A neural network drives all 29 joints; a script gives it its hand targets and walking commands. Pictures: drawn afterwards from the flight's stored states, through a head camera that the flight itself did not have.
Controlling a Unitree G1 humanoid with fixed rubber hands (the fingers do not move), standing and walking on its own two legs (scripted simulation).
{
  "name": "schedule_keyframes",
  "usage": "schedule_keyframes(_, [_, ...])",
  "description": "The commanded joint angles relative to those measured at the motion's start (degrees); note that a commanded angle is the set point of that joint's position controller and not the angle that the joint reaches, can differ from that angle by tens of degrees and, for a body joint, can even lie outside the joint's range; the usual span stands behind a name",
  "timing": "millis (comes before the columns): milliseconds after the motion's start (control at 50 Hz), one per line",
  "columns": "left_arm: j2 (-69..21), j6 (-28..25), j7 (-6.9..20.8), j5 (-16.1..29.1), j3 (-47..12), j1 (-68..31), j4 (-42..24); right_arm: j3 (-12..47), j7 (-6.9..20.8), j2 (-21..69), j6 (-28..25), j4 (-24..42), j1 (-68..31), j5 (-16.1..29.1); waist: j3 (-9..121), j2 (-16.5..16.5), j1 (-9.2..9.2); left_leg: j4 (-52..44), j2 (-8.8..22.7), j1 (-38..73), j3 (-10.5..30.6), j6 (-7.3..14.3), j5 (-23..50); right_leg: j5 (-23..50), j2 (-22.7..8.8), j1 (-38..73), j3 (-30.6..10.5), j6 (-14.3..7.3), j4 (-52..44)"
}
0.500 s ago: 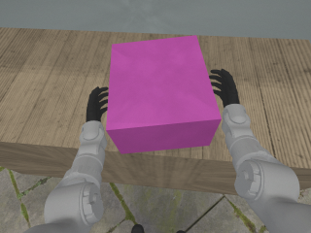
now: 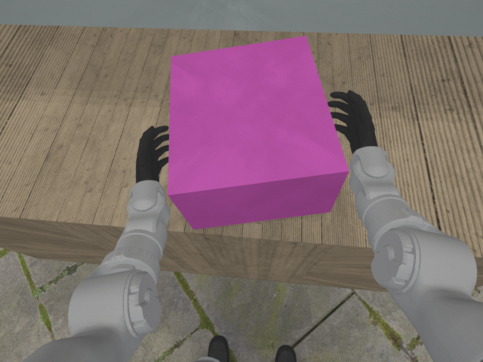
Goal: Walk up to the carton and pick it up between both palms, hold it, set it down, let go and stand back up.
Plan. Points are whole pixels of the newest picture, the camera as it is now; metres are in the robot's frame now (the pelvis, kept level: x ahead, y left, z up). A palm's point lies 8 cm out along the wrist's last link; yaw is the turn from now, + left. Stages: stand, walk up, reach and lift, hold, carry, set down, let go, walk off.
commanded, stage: set down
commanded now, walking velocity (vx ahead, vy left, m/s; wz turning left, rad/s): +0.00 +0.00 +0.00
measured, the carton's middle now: (249, 133) +0.52 +0.04 -0.04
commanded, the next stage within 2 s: none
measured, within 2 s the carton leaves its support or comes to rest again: rests again in 0.20 s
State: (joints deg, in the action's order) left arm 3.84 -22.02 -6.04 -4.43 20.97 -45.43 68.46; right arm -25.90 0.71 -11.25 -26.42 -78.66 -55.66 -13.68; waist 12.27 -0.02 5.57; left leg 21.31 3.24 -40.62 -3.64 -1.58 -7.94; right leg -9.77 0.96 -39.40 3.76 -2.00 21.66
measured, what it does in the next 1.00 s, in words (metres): stands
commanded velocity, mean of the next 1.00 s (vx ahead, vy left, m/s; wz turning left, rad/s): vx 0.00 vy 0.00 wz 0.00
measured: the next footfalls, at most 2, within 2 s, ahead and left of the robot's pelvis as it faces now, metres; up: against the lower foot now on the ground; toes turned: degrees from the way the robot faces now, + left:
none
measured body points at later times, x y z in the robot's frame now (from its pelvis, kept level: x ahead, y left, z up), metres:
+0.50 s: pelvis -0.01 +0.00 -0.01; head +0.15 -0.01 +0.41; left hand +0.43 +0.21 -0.01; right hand +0.49 -0.16 +0.00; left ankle -0.01 +0.13 -0.73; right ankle -0.03 -0.09 -0.73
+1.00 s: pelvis -0.01 +0.00 -0.01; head +0.15 -0.01 +0.41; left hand +0.43 +0.21 -0.01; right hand +0.49 -0.16 +0.00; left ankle -0.01 +0.13 -0.73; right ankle -0.03 -0.09 -0.73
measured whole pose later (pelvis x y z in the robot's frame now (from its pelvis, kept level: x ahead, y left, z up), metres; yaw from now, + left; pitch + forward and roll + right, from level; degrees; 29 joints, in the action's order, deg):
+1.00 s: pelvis -0.01 +0.00 -0.01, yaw +0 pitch +32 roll +1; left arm 5.1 -25.2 -5.4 -6.5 26.0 -53.3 75.0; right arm -29.7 2.0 -14.0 -25.6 -82.9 -61.7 -16.8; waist 13.2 0.7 6.0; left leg 26.7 3.5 -49.3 -5.0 -1.2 -9.1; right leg -11.8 0.2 -49.3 3.8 -2.1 28.9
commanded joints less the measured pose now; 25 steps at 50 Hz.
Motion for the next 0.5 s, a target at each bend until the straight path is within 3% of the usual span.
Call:
schedule_keyframes(0, [-26.0,-4.5,6.5,-4.3,-12.2,-35.9,-8.2,12.4,9.2,28.8,-1.5,-1.4,-26.1,-6.1,43.4,3.8,0.51,5.1,-0.5,18.3,-2.3,-0.5,29.3,36.8,-2.0,26.5,0.1,4.0,5.4])
schedule_keyframes(280, [-22.0,-4.6,7.3,-5.8,-7.8,-36.0,-2.4,10.7,9.6,26.4,-1.5,-2.6,-29.1,-7.8,42.9,6.1,1.51,4.7,-0.9,10.1,-3.1,1.2,22.3,37.1,-2.9,27.1,-0.4,5.1,8.0])
schedule_keyframes(480, [-21.6,-4.0,7.1,-6.3,-6.9,-37.1,-0.5,8.9,10.7,26.2,-0.6,-4.5,-29.7,-9.1,43.4,5.9,1.95,6.2,-0.5,10.2,-3.2,1.5,20.9,30.8,-2.8,22.2,0.1,4.7,8.4])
